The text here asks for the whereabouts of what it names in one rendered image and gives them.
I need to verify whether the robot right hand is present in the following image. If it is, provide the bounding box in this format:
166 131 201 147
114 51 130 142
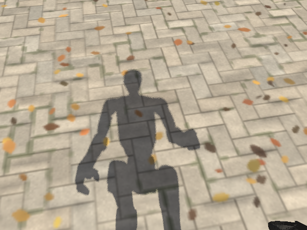
268 220 307 230

